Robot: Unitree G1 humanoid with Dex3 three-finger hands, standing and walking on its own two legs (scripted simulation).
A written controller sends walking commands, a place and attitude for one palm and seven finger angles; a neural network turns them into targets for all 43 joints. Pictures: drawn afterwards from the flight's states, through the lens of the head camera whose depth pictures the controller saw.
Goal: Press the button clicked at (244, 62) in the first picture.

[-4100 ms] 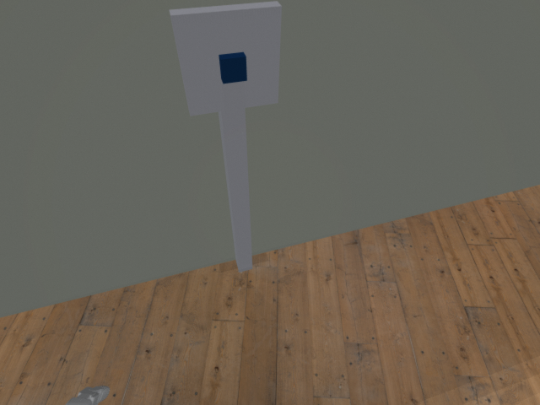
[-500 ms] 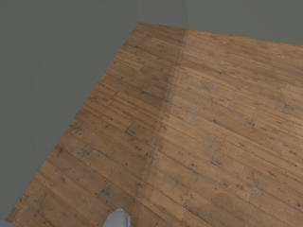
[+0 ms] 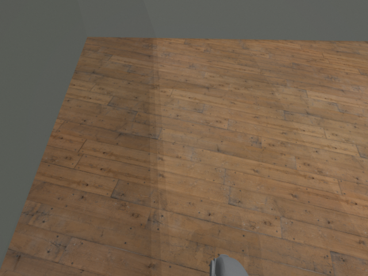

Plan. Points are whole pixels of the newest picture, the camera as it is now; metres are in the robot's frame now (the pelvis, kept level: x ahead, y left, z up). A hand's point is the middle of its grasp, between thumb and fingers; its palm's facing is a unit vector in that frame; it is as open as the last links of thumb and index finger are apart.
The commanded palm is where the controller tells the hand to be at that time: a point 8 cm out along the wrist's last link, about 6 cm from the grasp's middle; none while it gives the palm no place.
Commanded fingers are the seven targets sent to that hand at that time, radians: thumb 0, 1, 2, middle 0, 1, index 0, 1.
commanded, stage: walk to a spot facing it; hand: left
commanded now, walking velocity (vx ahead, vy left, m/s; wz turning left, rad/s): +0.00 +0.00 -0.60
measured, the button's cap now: out of the picture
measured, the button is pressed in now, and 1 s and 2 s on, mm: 0 0 0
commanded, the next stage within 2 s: turn to face it in 0.28 s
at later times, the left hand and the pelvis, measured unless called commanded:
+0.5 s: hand (133, 247) +0.22 +0.14 -0.17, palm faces -0.21 -0.95 -0.24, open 7.3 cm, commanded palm none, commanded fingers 0.00 0.90 0.90 -0.20 -0.30 -0.20 -0.30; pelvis +0.10 -0.03 -0.01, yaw -15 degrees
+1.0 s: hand (109, 260) +0.19 +0.19 -0.17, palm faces +0.00 -0.96 -0.26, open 7.4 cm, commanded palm none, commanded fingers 0.00 0.90 0.90 -0.20 -0.30 -0.20 -0.30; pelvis +0.10 -0.01 +0.00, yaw -2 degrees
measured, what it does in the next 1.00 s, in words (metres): steps on the spot: right foot, then left foot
